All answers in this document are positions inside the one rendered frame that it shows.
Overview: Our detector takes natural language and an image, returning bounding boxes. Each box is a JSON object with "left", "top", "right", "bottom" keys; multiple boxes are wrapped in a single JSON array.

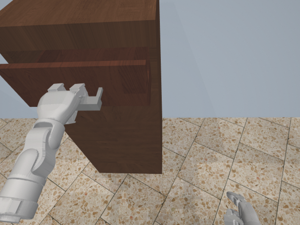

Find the drawer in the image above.
[{"left": 0, "top": 46, "right": 151, "bottom": 107}]

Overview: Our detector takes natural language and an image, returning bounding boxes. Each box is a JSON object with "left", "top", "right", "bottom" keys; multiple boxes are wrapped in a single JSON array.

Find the handle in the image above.
[{"left": 76, "top": 87, "right": 103, "bottom": 111}]

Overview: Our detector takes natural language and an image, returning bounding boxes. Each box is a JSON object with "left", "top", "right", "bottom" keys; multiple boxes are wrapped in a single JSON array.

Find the robot right hand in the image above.
[{"left": 224, "top": 191, "right": 260, "bottom": 225}]

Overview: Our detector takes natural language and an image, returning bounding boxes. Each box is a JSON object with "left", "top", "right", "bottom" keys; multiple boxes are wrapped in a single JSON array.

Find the robot left forearm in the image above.
[{"left": 0, "top": 118, "right": 65, "bottom": 224}]

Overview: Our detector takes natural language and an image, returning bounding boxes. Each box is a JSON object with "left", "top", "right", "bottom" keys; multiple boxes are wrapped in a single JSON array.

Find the cabinet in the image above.
[{"left": 0, "top": 0, "right": 162, "bottom": 174}]

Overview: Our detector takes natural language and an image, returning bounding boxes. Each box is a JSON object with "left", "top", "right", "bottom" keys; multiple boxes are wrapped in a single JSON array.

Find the robot left hand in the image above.
[{"left": 37, "top": 83, "right": 89, "bottom": 125}]

